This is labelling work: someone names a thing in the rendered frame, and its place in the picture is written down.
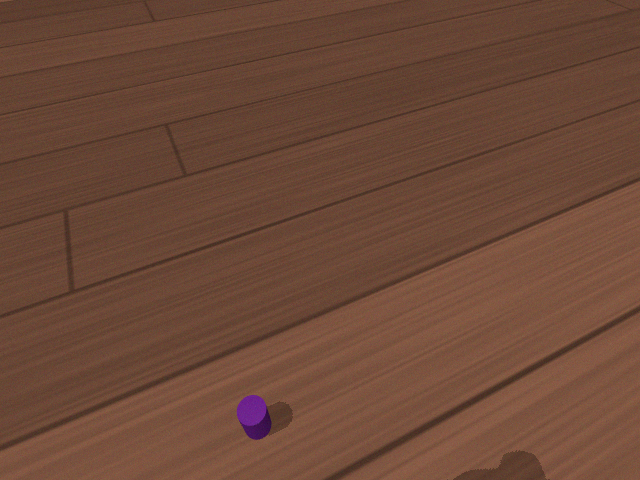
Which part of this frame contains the can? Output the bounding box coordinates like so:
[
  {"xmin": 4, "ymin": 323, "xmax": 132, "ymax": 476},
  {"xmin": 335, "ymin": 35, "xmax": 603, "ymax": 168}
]
[{"xmin": 237, "ymin": 395, "xmax": 272, "ymax": 440}]

